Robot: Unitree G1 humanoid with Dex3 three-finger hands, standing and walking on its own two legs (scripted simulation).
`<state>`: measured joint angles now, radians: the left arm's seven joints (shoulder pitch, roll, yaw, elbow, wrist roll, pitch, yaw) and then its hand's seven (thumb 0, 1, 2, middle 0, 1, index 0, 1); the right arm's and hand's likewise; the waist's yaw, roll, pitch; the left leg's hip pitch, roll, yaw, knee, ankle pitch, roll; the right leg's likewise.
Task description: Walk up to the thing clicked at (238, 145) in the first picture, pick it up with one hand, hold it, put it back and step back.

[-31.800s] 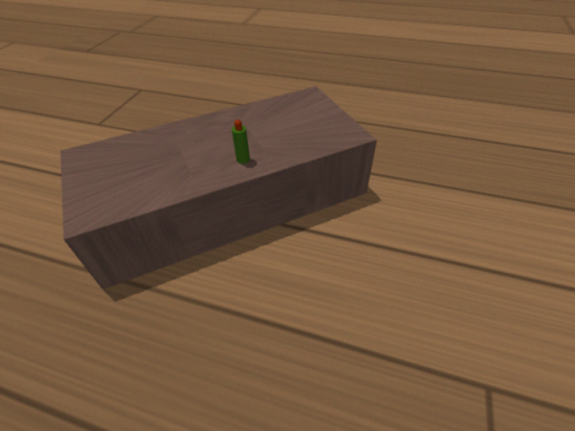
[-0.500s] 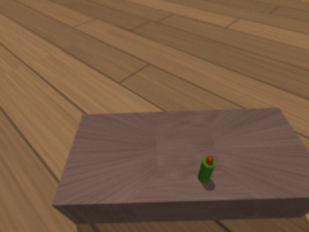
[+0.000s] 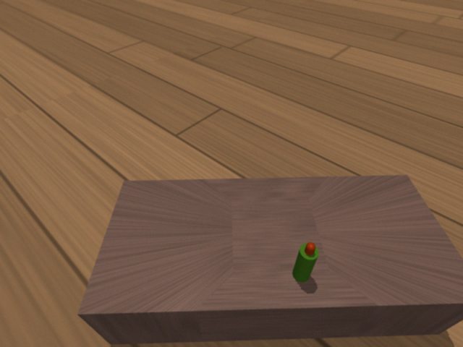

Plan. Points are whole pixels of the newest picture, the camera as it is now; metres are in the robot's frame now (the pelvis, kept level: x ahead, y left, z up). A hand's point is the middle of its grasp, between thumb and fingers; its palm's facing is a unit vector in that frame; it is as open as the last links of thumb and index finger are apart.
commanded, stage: stand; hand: right
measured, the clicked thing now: (305, 260) +0.48 -0.20 -0.35
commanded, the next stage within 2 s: step back in 1.50 s
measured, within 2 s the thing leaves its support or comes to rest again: neither
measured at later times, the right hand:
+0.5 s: hand out of the picture +0.06 -0.25 -0.16, palm faces -0.03 +0.94 -0.34, open 7.4 cm
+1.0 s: hand out of the picture +0.07 -0.25 -0.15, palm faces -0.02 +0.94 -0.35, open 7.4 cm
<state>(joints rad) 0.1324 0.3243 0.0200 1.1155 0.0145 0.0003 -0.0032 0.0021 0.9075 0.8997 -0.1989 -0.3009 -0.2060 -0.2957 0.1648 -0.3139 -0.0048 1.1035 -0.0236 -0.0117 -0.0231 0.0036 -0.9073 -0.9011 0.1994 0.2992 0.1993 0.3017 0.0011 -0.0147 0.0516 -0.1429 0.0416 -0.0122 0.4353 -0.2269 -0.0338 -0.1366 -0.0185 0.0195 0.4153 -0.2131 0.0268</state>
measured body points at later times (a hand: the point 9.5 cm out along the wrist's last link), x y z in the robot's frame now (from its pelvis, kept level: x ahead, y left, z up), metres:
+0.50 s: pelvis +0.00 +0.00 +0.00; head +0.01 +0.00 +0.45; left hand +0.05 +0.30 -0.14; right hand +0.06 -0.30 -0.13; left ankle +0.01 +0.14 -0.74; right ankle +0.01 -0.14 -0.74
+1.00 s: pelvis +0.01 +0.01 +0.00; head +0.02 +0.01 +0.45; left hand +0.08 +0.30 -0.13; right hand +0.07 -0.30 -0.13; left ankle +0.01 +0.14 -0.74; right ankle +0.01 -0.14 -0.74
